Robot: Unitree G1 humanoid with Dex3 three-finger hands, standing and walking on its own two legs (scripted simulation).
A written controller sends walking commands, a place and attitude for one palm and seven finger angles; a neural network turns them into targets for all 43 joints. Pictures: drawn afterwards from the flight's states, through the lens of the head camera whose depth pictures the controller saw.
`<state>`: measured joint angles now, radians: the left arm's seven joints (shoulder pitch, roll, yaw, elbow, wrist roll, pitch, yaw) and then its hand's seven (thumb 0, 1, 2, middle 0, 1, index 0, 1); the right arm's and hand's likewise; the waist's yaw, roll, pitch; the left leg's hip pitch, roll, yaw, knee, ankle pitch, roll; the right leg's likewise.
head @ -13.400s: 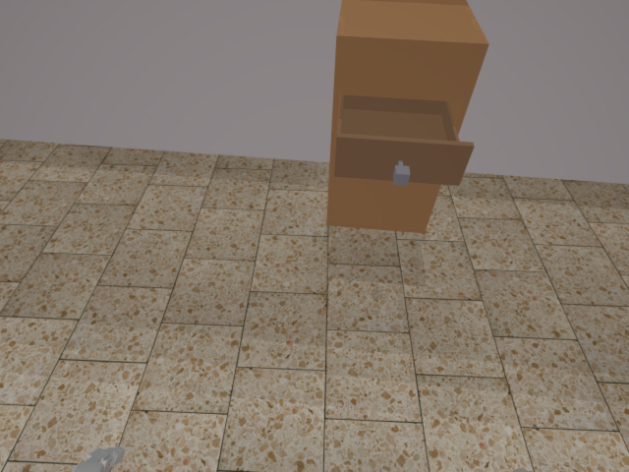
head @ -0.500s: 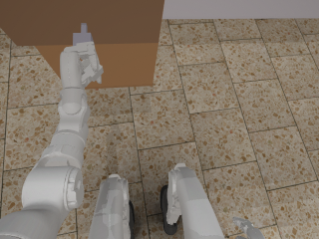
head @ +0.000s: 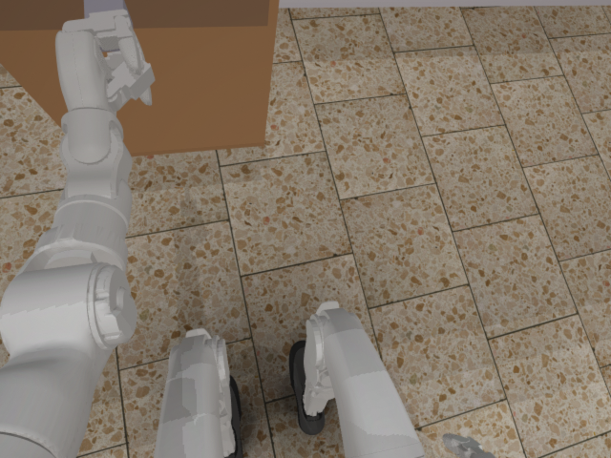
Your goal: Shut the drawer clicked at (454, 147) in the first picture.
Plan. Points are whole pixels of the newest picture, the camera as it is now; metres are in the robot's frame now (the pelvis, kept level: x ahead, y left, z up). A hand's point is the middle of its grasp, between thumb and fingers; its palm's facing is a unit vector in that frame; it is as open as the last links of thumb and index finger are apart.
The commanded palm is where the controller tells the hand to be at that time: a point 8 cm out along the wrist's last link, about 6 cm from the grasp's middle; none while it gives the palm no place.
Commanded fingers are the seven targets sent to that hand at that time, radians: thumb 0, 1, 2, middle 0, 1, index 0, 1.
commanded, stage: push the drawer shut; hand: left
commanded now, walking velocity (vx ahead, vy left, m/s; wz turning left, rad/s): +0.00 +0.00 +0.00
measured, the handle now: (109, 9) +0.65 +0.16 +0.01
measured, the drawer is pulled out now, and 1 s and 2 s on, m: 0.05 0.00 0.00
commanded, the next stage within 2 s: pull the fist back off the drawer in 0.64 s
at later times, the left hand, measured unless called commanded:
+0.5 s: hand (136, 33) +0.62 +0.13 +0.01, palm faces +0.05 -1.00 -0.05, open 2.6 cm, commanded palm +0.62 +0.14 +0.01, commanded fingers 0.00 0.90 0.90 -1.40 -1.60 -1.40 -1.60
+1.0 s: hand (132, 30) +0.62 +0.14 +0.01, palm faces +0.06 -1.00 -0.04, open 2.7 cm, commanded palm +0.61 +0.11 +0.01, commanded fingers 0.00 0.90 0.90 -1.40 -1.60 -1.40 -1.60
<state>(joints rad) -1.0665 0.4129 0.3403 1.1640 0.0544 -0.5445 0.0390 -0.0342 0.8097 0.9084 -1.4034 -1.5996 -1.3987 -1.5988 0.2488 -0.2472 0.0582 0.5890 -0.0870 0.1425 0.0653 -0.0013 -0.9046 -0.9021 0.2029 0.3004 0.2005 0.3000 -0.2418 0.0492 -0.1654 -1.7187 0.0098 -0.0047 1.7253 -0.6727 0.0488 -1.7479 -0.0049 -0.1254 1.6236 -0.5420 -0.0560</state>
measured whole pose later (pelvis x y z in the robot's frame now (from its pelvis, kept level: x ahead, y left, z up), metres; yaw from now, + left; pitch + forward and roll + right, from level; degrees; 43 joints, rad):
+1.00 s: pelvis -0.04 +0.02 -0.03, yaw -3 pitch +39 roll -10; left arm -1.44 0.68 0.32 1.32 0.18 -0.35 0.05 -0.07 0.65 0.94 -1.41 -1.60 -1.40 -1.60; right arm 0.35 -0.25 0.14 0.58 -0.11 0.13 0.09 0.00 -0.90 -0.90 0.20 0.30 0.20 0.30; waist -0.40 0.04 -0.09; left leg -1.90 0.01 -0.05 1.82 -0.61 0.08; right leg -1.88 -0.01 -0.17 1.65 -0.46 -0.03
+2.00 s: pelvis +0.05 +0.00 +0.13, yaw +3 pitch +23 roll -3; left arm -0.32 0.24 0.14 0.46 -0.13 -0.34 -0.03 0.01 0.90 0.90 -1.40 -1.60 -1.40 -1.60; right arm 0.22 -0.25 0.03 0.52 0.03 0.04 0.02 0.00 -0.90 -0.90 0.20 0.30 0.20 0.30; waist -0.07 0.02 -0.20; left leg -1.04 -0.01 -0.02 1.21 -0.58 0.03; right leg -1.06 0.02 -0.11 1.13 -0.48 -0.04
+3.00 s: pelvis +0.08 +0.00 +0.23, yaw +3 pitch -4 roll -1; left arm 0.53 0.32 0.27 -0.44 -0.08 -0.05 0.10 0.01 0.89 0.90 -1.41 -1.60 -1.40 -1.60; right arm 0.21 -0.23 0.04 0.59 0.01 -0.09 -0.08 0.01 -0.90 -0.90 0.20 0.30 0.20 0.30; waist 0.06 0.08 0.00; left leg -0.10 -0.01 0.01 0.48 -0.32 0.03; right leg -0.14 0.03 -0.06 0.45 -0.25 -0.04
